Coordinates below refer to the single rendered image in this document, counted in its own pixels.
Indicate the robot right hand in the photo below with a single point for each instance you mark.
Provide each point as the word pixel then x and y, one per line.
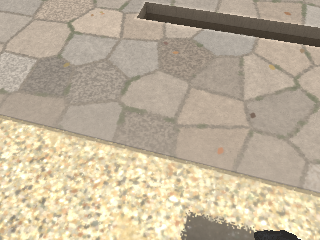
pixel 274 235

